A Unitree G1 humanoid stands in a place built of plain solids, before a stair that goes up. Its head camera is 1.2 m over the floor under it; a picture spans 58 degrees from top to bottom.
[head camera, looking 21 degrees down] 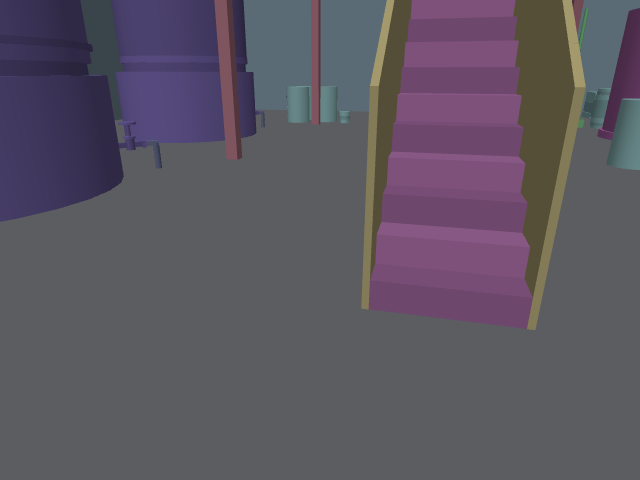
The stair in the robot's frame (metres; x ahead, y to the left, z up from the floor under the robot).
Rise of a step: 0.18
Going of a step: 0.23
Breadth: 0.88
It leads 14 degrees to the right of straight ahead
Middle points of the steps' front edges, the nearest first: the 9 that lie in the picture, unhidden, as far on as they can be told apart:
1.97 -0.65 0.18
2.19 -0.71 0.36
2.41 -0.76 0.53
2.63 -0.82 0.71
2.84 -0.87 0.89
3.06 -0.93 1.07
3.28 -0.98 1.25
3.50 -1.03 1.42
3.72 -1.09 1.60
